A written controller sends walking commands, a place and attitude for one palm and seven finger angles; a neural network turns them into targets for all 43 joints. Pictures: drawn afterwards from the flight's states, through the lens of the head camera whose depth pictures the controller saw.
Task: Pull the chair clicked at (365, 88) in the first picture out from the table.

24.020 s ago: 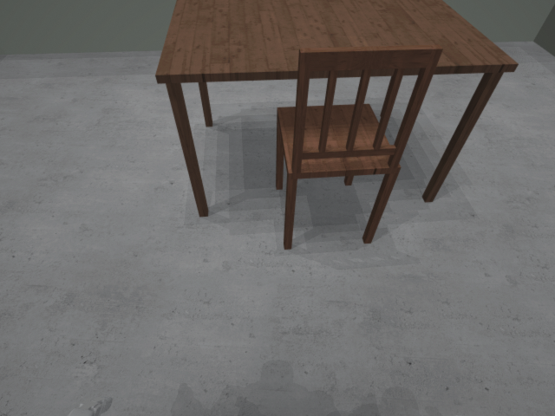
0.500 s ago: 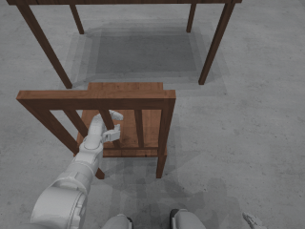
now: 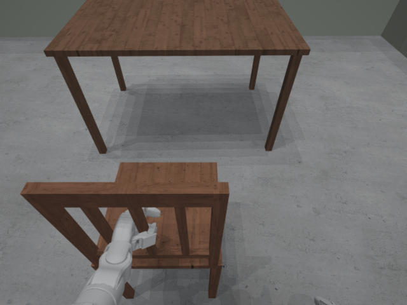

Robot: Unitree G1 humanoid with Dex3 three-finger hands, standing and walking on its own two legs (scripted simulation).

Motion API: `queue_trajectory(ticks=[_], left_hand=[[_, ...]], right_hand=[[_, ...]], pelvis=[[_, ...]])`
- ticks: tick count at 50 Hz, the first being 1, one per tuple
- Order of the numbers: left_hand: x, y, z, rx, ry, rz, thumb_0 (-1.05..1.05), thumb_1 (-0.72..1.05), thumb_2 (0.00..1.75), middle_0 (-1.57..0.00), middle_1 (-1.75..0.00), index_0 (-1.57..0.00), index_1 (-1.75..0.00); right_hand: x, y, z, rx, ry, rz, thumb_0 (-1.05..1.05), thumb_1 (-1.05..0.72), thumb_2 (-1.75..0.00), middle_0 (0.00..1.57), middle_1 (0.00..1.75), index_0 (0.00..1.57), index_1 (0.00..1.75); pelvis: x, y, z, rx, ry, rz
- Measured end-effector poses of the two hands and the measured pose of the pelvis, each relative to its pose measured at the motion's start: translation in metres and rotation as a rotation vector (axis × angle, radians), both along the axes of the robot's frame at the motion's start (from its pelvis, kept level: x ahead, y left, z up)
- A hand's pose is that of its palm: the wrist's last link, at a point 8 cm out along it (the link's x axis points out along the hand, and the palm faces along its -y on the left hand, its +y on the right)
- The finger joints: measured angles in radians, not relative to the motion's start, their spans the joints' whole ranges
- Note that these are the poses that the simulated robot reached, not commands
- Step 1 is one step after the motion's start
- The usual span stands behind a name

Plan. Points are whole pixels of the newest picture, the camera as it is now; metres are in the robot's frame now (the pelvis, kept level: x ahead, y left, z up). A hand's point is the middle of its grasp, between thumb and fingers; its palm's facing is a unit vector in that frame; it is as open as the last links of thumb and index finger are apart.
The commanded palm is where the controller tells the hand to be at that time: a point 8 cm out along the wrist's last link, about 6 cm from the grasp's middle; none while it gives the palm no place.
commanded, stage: stop walking, hand still on the chair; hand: left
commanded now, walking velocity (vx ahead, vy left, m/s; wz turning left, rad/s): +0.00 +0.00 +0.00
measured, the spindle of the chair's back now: (144, 231) +0.30 +0.15 -0.09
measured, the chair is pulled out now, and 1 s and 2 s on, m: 0.64 0.64 0.64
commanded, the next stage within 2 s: open the thumb and straighten the fingers in 0.62 s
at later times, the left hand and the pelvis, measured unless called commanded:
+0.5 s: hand (151, 235) +0.28 +0.13 -0.06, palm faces +0.04 -0.98 -0.18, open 5.3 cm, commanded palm +0.26 +0.18 -0.04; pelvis +0.04 -0.01 +0.01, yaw +0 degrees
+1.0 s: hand (150, 233) +0.28 +0.13 -0.06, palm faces +0.02 -0.99 -0.16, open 8.8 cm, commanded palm +0.25 +0.18 -0.04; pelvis +0.04 +0.00 -0.01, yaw +1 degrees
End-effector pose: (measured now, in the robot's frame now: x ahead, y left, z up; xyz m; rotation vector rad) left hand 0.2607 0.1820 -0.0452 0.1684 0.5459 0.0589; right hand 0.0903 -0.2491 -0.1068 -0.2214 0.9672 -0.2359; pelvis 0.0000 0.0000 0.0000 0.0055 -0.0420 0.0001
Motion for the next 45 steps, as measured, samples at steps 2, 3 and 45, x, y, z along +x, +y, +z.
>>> queue_trajectory(ticks=[2,3,45], left_hand=[[-0.002,0.0,0.0,0.002,-0.005,0.0,0.05,0.7,0.81,-0.34,-1.3,-0.5,-1.45],[-0.002,0.001,0.0,0.004,-0.005,0.002,0.05,0.7,0.81,-0.34,-1.3,-0.5,-1.45],[-0.002,0.001,0.002,-0.036,-0.023,0.015,0.03,0.52,0.71,-0.38,-1.35,-0.5,-1.45]], right_hand=[[0.009,0.004,0.0,0.012,-0.01,0.018,0.01,-0.91,-0.9,0.21,0.3,0.21,0.3],[0.014,0.005,0.001,0.018,-0.017,0.024,0.01,-0.91,-0.9,0.21,0.3,0.21,0.3],[0.076,0.001,0.013,0.049,-0.109,0.033,0.01,-0.91,-0.9,0.21,0.3,0.21,0.3]], pelvis=[[0.003,-0.002,0.0,0.006,-0.005,-0.001],[0.005,-0.002,0.0,0.005,-0.006,-0.002],[0.036,-0.005,-0.004,-0.002,0.109,0.008]])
